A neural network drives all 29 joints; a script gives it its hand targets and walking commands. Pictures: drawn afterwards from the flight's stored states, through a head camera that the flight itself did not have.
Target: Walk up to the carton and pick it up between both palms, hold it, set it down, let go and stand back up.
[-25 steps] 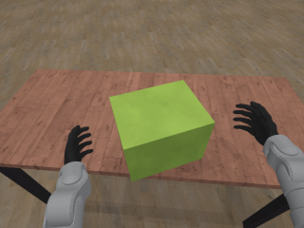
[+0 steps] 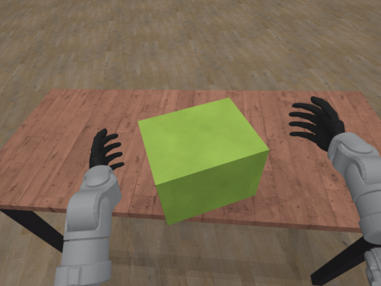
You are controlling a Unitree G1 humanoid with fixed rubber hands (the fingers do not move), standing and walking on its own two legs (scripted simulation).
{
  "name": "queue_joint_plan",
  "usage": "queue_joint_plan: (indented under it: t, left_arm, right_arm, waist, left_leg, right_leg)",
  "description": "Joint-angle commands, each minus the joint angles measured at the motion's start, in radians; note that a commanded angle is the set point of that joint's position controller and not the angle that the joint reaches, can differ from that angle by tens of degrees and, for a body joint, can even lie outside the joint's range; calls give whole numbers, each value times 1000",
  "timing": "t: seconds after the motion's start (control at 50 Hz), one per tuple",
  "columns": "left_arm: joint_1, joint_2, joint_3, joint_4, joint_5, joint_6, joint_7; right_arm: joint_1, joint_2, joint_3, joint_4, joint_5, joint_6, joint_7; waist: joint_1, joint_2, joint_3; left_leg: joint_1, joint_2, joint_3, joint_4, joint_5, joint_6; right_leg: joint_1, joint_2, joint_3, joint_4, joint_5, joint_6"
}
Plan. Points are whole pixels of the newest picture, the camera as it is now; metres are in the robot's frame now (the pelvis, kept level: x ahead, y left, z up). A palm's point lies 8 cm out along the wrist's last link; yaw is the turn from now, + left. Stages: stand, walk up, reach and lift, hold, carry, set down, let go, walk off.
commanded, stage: reach and lift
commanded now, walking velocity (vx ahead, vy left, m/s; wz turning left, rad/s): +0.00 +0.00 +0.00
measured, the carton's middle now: (199, 159) +0.43 +0.00 +0.02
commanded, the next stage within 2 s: none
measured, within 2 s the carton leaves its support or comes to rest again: neither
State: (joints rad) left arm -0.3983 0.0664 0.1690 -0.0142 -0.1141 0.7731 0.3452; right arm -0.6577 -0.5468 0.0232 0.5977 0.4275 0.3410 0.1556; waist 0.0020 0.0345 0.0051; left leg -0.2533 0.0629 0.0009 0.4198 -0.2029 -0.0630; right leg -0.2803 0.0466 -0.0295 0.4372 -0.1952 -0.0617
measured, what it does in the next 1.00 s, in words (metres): stands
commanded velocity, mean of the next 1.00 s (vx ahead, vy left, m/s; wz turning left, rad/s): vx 0.00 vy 0.00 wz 0.00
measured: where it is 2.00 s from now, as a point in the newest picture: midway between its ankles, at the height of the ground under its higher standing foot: outside the picture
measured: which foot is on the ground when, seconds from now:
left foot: down 0.00-1.00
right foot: down 0.00-1.00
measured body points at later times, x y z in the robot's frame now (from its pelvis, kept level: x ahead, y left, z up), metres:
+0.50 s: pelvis +0.01 +0.00 +0.00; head +0.06 -0.01 +0.45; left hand +0.39 +0.22 +0.12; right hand +0.47 -0.22 +0.16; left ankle +0.01 +0.16 -0.74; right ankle +0.02 -0.08 -0.74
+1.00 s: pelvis +0.00 +0.00 +0.00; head +0.08 -0.02 +0.44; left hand +0.40 +0.20 +0.04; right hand +0.46 -0.24 +0.08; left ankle +0.01 +0.16 -0.74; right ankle +0.02 -0.08 -0.74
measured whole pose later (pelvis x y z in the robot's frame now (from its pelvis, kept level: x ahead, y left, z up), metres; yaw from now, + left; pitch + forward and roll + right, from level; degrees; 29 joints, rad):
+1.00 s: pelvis +0.00 +0.00 +0.00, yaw +0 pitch +13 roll +0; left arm -0.58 0.07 0.16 0.55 -0.12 0.33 0.28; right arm -0.83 -0.53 0.08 0.93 0.45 0.11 0.18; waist 0.06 0.06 -0.06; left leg -0.46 0.07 0.00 0.42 -0.18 -0.06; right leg -0.48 0.05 -0.03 0.42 -0.16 -0.05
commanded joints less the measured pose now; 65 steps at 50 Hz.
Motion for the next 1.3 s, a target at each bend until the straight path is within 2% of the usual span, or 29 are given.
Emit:
queue_joint_plan:
  t: [0.0,0.12,0.16,0.22,0.24,0.3,0.34,0.36,0.46,0.5,0.56,0.58,0.62,0.7,0.72,0.74,0.76,0.84,0.86,0.9,0.92,1.02,1.06,1.08,1.1,1.14,1.18,1.2,1.28]
  left_arm:
    - [-694,254,77,-251,-54,-88,26]
    - [-731,254,93,-141,-39,-81,5]
    - [-754,252,79,-147,-59,-87,9]
    - [-761,265,92,-167,-48,-85,4]
    - [-787,254,81,-170,-47,-82,7]
    - [-866,276,82,-89,-48,-82,4]
    - [-854,253,58,-142,-63,-96,4]
    - [-846,273,92,-154,-56,-103,6]
    - [-798,229,53,-60,-46,-140,-10]
    - [-803,203,41,10,-20,-163,-19]
    - [-755,200,62,-7,-10,-183,-22]
    - [-731,156,26,117,-4,-203,-33]
    - [-724,146,9,-19,3,-242,-30]
    - [-689,145,4,142,-8,-322,-47]
    - [-669,116,-8,170,4,-332,-53]
    - [-677,132,3,204,5,-367,-52]
    - [-674,106,-15,217,9,-383,-56]
    - [-664,118,0,326,17,-483,-62]
    - [-681,85,-25,296,-11,-517,-64]
    - [-656,100,-2,356,-10,-582,-73]
    - [-693,119,-4,257,-26,-609,-66]
    - [-666,116,-1,320,-28,-735,-79]
    - [-591,78,-9,400,2,-747,-95]
    - [-638,86,-26,356,-13,-764,-91]
    - [-626,94,-1,392,0,-765,-93]
    - [-608,75,-3,443,12,-759,-103]
    - [-585,36,-16,389,-4,-767,-111]
    - [-613,37,-29,349,-7,-784,-114]
    - [-558,19,8,322,21,-762,-104]
  right_arm:
    - [-741,-330,35,-313,153,-85,-16]
    - [-771,-320,52,-212,157,-55,-25]
    - [-779,-319,64,-185,158,-50,-24]
    - [-795,-368,19,-187,148,-58,-32]
    - [-806,-344,26,-127,148,-50,-28]
    - [-856,-329,34,-62,144,-40,-23]
    - [-843,-346,2,-89,137,-57,-25]
    - [-858,-361,-2,-122,130,-67,-26]
    - [-844,-303,32,-69,125,-88,-20]
    - [-819,-289,14,38,98,-89,-10]
    - [-803,-262,64,-18,109,-118,6]
    - [-779,-236,53,95,82,-124,8]
    - [-773,-247,22,-13,78,-164,13]
    - [-747,-205,50,26,61,-211,17]
    - [-747,-201,22,65,35,-219,17]
    - [-749,-164,64,68,56,-230,28]
    - [-733,-174,40,81,24,-241,30]
    - [-744,-137,96,134,2,-287,36]
    - [-766,-142,75,93,-9,-314,35]
    - [-733,-87,123,127,3,-341,31]
    - [-809,-147,86,26,-13,-368,27]
    - [-793,-124,110,41,-18,-450,10]
    - [-763,-94,158,87,-5,-472,11]
    - [-791,-138,100,79,-26,-485,4]
    - [-772,-94,151,101,-12,-481,2]
    - [-750,-64,169,140,-11,-479,-3]
    - [-759,-59,152,101,-28,-489,0]
    - [-773,-60,136,122,-23,-499,0]
    - [-758,-43,165,115,-10,-505,-7]
  waist:
    - [276,-150,-704]
    - [252,-154,-697]
    - [273,-128,-709]
    - [233,-143,-763]
    - [246,-97,-747]
    - [240,-104,-720]
    - [221,-90,-798]
    - [241,-113,-848]
    - [242,-106,-829]
    - [228,-83,-752]
    - [271,-77,-784]
    - [241,-89,-703]
    - [247,-44,-837]
    - [251,-80,-811]
    - [229,-73,-781]
    - [268,-100,-774]
    - [226,-112,-778]
    - [274,-122,-793]
    - [248,-146,-855]
    - [277,-168,-831]
    - [273,-165,-946]
    - [266,-208,-1069]
    - [288,-201,-1035]
    - [247,-188,-1102]
    - [285,-192,-1068]
    - [274,-208,-1024]
    - [268,-237,-1041]
    - [251,-200,-1061]
    - [295,-197,-1049]
  left_leg:
    - [-124,-81,60,-38,227,31]
    - [-161,-83,58,-58,222,21]
    - [-148,-78,64,-56,252,7]
    - [-140,-77,64,-41,325,-10]
    - [-127,-75,58,-45,343,-17]
    - [-149,-74,58,-50,298,-18]
    - [-126,-73,55,-30,352,-28]
    - [-121,-73,60,-26,350,-27]
    - [-144,-75,65,-15,385,-28]
    - [-149,-64,52,-29,359,-25]
    - [-75,-63,69,-19,447,-36]
    - [-119,-56,54,-13,397,-32]
    - [-14,-50,50,10,450,-41]
    - [-94,-57,53,23,426,-27]
    - [-87,-54,45,9,393,-25]
    - [-134,-58,60,1,348,-14]
    - [-135,-53,53,-9,344,-18]
    - [-163,-46,69,-13,290,-15]
    - [-175,-53,66,-7,296,-7]
    - [-238,-53,78,4,274,3]
    - [-216,-59,84,4,334,-5]
    - [-322,-69,90,24,342,6]
    - [-351,-60,85,14,339,15]
    - [-325,-53,75,23,347,9]
    - [-343,-55,90,13,322,12]
    - [-358,-52,96,7,318,15]
    - [-355,-55,92,6,336,23]
    - [-349,-51,88,4,325,15]
    - [-317,-51,90,19,421,14]
  right_leg:
    - [355,15,127,24,489,36]
    - [397,10,124,28,582,49]
    - [387,17,111,25,576,47]
    - [420,22,99,33,677,42]
    - [396,25,96,20,681,39]
    - [371,24,89,10,607,40]
    - [385,26,79,21,674,35]
    - [393,20,86,27,682,40]
    - [397,23,67,35,754,37]
    - [353,24,68,25,665,35]
    - [338,37,56,12,717,23]
    - [294,39,53,17,644,19]
    - [272,49,39,6,658,8]
    - [275,35,48,45,704,26]
    - [262,37,39,32,646,22]
    - [270,31,56,35,616,24]
    - [257,34,40,27,596,25]
    - [240,32,52,19,526,28]
    - [247,29,49,31,558,31]
    - [258,24,55,55,555,42]
    - [269,29,50,71,630,46]
    - [326,17,61,121,773,71]
    - [353,11,70,124,793,84]
    - [316,16,54,114,769,79]
    - [326,5,70,110,753,82]
    - [332,1,78,103,761,88]
    - [317,6,70,102,765,97]
    - [299,5,61,97,737,95]
    - [278,21,77,97,767,83]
